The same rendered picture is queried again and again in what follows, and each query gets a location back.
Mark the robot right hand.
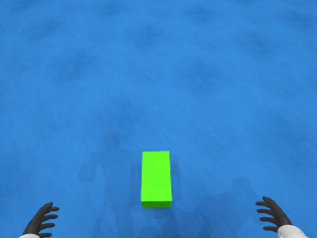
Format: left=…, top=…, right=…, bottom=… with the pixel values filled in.
left=256, top=196, right=293, bottom=233

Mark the right robot forearm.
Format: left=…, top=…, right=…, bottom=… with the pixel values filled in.
left=277, top=224, right=308, bottom=238

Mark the robot left hand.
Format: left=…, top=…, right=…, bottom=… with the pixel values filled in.
left=22, top=202, right=59, bottom=238

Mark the carton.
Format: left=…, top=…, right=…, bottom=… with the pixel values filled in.
left=141, top=151, right=172, bottom=209

